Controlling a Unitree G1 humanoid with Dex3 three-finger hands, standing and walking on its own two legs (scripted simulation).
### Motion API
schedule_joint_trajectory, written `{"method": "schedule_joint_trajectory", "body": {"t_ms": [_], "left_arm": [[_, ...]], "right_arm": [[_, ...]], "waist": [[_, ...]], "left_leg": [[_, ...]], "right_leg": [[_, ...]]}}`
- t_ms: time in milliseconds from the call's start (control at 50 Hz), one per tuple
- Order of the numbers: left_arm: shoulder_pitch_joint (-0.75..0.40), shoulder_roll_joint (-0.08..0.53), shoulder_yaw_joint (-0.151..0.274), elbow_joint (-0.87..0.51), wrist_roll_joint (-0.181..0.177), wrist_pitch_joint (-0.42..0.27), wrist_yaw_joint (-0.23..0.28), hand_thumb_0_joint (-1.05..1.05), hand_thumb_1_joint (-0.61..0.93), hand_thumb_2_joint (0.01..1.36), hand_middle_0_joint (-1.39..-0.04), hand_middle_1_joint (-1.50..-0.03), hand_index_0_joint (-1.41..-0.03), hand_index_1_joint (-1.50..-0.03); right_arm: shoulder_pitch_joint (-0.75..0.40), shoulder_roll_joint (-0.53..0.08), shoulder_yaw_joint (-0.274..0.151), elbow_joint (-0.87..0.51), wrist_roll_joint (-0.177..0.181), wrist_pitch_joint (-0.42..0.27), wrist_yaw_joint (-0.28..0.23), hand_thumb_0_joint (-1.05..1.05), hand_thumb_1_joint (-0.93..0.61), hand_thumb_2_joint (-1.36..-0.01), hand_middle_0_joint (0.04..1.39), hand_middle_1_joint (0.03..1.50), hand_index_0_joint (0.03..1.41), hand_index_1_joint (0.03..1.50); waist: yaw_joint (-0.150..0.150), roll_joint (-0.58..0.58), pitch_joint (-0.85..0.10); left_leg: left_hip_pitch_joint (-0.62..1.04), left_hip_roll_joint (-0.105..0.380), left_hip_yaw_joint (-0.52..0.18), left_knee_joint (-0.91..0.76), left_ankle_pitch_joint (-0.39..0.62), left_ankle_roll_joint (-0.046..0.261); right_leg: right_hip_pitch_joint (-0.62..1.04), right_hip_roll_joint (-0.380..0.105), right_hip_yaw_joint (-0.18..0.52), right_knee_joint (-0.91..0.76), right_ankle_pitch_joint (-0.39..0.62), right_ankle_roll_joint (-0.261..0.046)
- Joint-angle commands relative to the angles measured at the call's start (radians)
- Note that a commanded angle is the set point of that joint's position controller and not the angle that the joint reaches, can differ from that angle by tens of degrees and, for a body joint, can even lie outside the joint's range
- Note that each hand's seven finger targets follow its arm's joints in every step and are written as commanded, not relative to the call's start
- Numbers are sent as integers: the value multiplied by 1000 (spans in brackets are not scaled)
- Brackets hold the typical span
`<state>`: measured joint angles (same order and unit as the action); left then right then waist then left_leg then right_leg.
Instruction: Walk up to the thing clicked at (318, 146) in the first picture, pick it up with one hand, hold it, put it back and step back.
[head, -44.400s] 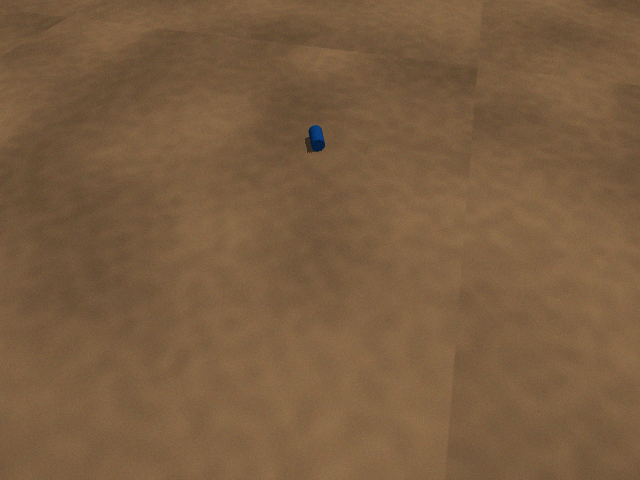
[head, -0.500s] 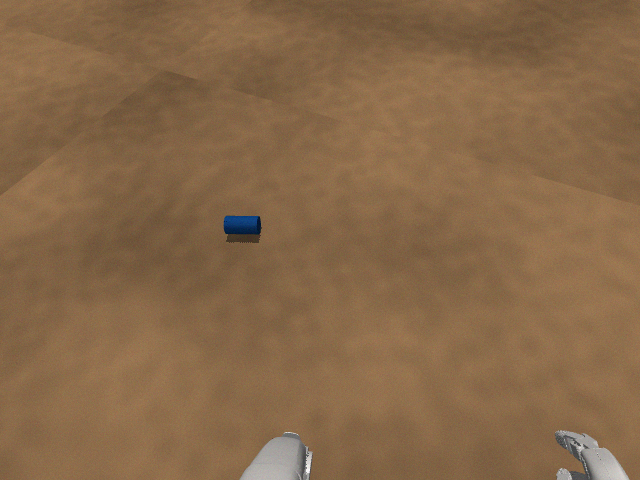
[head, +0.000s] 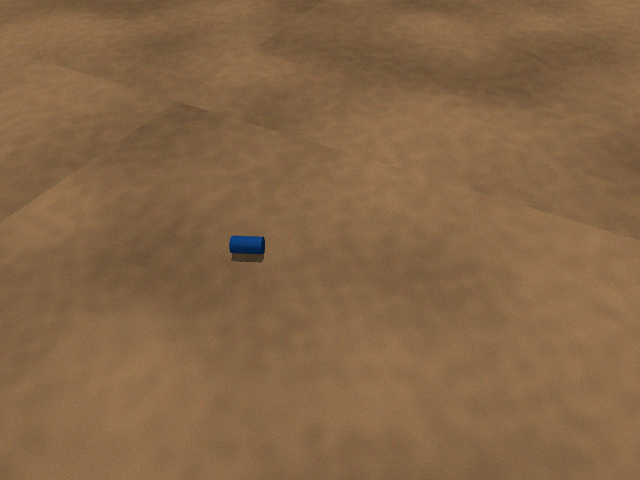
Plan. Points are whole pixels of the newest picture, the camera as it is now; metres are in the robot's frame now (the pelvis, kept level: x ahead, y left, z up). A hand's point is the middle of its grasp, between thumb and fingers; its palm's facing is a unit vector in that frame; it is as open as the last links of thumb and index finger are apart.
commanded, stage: step back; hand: left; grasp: from above
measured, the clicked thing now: (247, 244) +1.08 +0.35 -0.73
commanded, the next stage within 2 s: stand in 0.58 s
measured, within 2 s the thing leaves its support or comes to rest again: neither
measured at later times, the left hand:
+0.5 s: hand out of the picture +0.12 +0.29 -0.15, palm faces +0.02 -0.94 -0.35, open 7.4 cm
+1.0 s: hand out of the picture +0.13 +0.28 -0.14, palm faces -0.02 -0.94 -0.33, open 7.4 cm
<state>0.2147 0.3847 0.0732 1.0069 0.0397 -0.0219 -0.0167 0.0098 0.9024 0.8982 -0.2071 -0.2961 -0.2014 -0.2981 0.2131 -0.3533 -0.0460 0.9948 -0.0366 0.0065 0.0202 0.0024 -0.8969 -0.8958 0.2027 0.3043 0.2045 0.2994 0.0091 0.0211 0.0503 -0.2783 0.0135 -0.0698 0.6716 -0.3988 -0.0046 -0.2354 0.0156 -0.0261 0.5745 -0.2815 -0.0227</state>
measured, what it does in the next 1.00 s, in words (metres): steps on the spot: left foot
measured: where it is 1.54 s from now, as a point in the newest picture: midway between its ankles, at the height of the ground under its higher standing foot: outside the picture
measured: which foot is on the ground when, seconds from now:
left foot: up 0.00-0.20, down 0.22-1.00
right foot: down 0.00-1.00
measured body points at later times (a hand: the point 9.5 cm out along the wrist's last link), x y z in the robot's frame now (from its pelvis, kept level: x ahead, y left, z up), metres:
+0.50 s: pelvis +0.05 +0.03 +0.01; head +0.07 +0.04 +0.46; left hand +0.12 +0.34 -0.13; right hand +0.18 -0.26 -0.11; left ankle +0.08 +0.15 -0.73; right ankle +0.02 -0.11 -0.73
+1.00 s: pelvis +0.04 +0.03 +0.02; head +0.05 +0.04 +0.47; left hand +0.13 +0.33 -0.11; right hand +0.13 -0.27 -0.11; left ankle +0.08 +0.15 -0.73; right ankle +0.02 -0.11 -0.73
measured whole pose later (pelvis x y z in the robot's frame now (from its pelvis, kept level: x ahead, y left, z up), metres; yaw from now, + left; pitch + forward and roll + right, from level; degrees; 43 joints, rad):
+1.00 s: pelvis +0.04 +0.03 +0.02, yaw +0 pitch -3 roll +0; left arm 0.09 0.35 0.01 1.13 0.01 -0.01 -0.01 0.01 0.90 0.90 -0.21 -0.30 -0.20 -0.30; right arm 0.07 -0.35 -0.01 1.15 -0.01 -0.01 0.02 0.00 -0.90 -0.90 0.20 0.30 0.20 0.30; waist -0.01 -0.01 0.06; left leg -0.16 0.02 0.03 0.34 -0.13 -0.01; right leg -0.06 -0.03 0.02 0.32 -0.22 0.03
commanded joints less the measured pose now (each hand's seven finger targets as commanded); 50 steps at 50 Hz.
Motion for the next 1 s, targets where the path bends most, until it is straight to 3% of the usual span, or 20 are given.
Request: {"method": "schedule_joint_trajectory", "body": {"t_ms": [0, 20, 120, 160, 180, 200, 220, 240, 260, 300, 340, 380, 440, 500, 560, 640, 700, 820, 940, 980], "left_arm": [[-46, 288, 71, -90, -3, -45, 28, 0, 900, 900, -200, -300, -200, -300], [-46, 264, 65, -87, -6, -50, 31, 0, 900, 900, -200, -300, -200, -300], [-84, 251, 49, -97, -8, -48, 22, 0, 900, 900, -200, -300, -200, -300], [-103, 241, 32, -101, -18, -34, 21, 0, 900, 900, -200, -300, -200, -300], [-108, 214, 19, -107, -21, -27, 19, 0, 900, 900, -200, -300, -200, -300], [-85, 184, 6, -106, -28, -23, 21, 0, 900, 900, -200, -300, -200, -300], [-76, 145, -7, -106, -42, -14, 20, 0, 900, 900, -200, -300, -200, -300], [-68, 175, 4, -81, -48, -2, 26, 0, 900, 900, -200, -300, -200, -300], [-53, 184, 2, -63, -39, -3, 25, 0, 900, 900, -200, -300, -200, -300], [-35, 170, -3, -30, -31, -15, 28, 0, 900, 900, -200, -300, -200, -300], [-50, 218, 7, -18, -29, -29, 27, 0, 900, 900, -200, -300, -200, -300], [-90, 222, 7, -18, -32, -29, 28, 0, 900, 900, -200, -300, -200, -300], [-87, 204, -1, -1, -36, -30, 34, 0, 900, 900, -200, -300, -200, -300], [-104, 206, 0, 9, -35, -29, 38, 0, 900, 900, -200, -300, -200, -300], [-126, 163, -23, 27, -42, -20, 33, 0, 900, 900, -200, -300, -200, -300], [-149, 172, -24, 37, -38, -15, 33, 0, 900, 900, -200, -300, -200, -300], [-162, 174, -26, 45, -35, -15, 29, 0, 900, 900, -200, -300, -200, -300], [-178, 178, -27, 56, -33, -16, 26, 0, 900, 900, -200, -300, -200, -300], [-175, 181, -29, 66, -29, -14, 22, 0, 900, 900, -200, -300, -200, -300], [-166, 178, -31, 66, -28, -15, 22, 0, 900, 900, -200, -300, -200, -300]], "right_arm": [[-43, -228, -58, -80, 11, -28, -20, 0, -900, -900, 200, 300, 200, 300], [-31, -214, -57, -67, 12, -30, -19, 0, -900, -900, 200, 300, 200, 300], [-29, -178, -49, -55, 4, -43, -8, 0, -900, -900, 200, 300, 200, 300], [-21, -164, -54, -35, 3, -45, -13, 0, -900, -900, 200, 300, 200, 300], [10, -172, -59, -19, 2, -47, -20, 0, -900, -900, 200, 300, 200, 300], [2, -193, -61, -21, 0, -50, -27, 0, -900, -900, 200, 300, 200, 300], [-32, -246, -62, -36, -3, -55, -32, 0, -900, -900, 200, 300, 200, 300], [-74, -293, -64, -48, 6, -52, -29, 0, -900, -900, 200, 300, 200, 300], [-121, -286, -61, -50, 6, -48, -26, 0, -900, -900, 200, 300, 200, 300], [-176, -239, -42, -49, 11, -41, -25, 0, -900, -900, 200, 300, 200, 300], [-170, -201, -28, -33, 20, -40, -25, 0, -900, -900, 200, 300, 200, 300], [-161, -204, -31, -9, 17, -43, -26, 0, -900, -900, 200, 300, 200, 300], [-184, -205, -29, 10, 23, -46, -27, 0, -900, -900, 200, 300, 200, 300], [-208, -195, -28, 19, 25, -41, -29, 0, -900, -900, 200, 300, 200, 300], [-195, -202, -17, 34, 34, -41, -28, 0, -900, -900, 200, 300, 200, 300], [-227, -195, -15, 43, 32, -44, -27, 0, -900, -900, 200, 300, 200, 300], [-233, -195, -13, 53, 31, -42, -25, 0, -900, -900, 200, 300, 200, 300], [-241, -193, -9, 68, 30, -43, -22, 0, -900, -900, 200, 300, 200, 300], [-222, -201, -7, 83, 29, -41, -18, 0, -900, -900, 200, 300, 200, 300], [-221, -205, -10, 86, 28, -40, -17, 0, -900, -900, 200, 300, 200, 300]], "waist": [[25, -71, 95], [22, -66, 83], [11, -177, -11], [-14, -145, -32], [-29, -111, -53], [-24, -44, -74], [-13, 87, -104], [1, 110, -90], [16, 92, -70], [41, 92, -48], [16, 51, -53], [-8, 38, -75], [2, 15, -138], [0, -16, -136], [-13, 4, -125], [-9, 1, -133], [-9, -7, -110], [-7, -3, -96], [-14, -14, -48], [-12, -17, -64]], "left_leg": [[-316, 2, -73, 233, -76, 12], [-293, 11, -87, 207, -41, 10], [-69, 19, 56, -41, 0, -6], [80, -14, 113, -187, 148, 0], [159, -13, 91, -232, 230, 5], [214, 47, 20, -257, 296, 23], [176, 207, -207, -323, 251, 88], [42, 281, -268, -352, 112, 177], [5, 280, -252, -345, 100, 188], [-25, 202, -141, -290, 210, 103], [-25, 111, -42, -224, 224, 42], [59, 98, -12, -218, 306, 32], [146, 125, -3, -199, 504, 56], [150, 119, 24, -193, 526, 55], [181, 127, -9, -258, 549, 46], [237, 135, -3, -282, 601, 37], [214, 127, 0, -323, 503, 28], [209, 124, 5, -358, 443, 19], [164, 116, -6, -408, 256, 13], [189, 117, -5, -397, 273, 15]], "right_leg": [[76, -362, 507, -370, -420, -200], [84, -319, 429, -349, -316, -165], [40, -267, 192, -226, 153, -146], [-23, -227, 123, -123, 271, -109], [-56, -201, 103, -59, 274, -78], [-88, -155, 67, 5, 267, -47], [-118, -63, 27, 75, 79, 4], [-33, -37, 21, 87, -189, 3], [16, -49, 35, 63, -202, -2], [76, -68, 66, -98, -22, -10], [98, -114, 148, -159, 103, -25], [73, -132, 146, -144, 209, -30], [103, -118, 103, -136, 333, -10], [118, -123, 104, -145, 386, -4], [116, -130, 108, -176, 362, 3], [131, -131, 96, -211, 352, 13], [140, -137, 101, -252, 287, 17], [142, -145, 107, -290, 242, 16], [108, -140, 109, -325, 107, 17], [100, -144, 115, -330, 109, 13]]}}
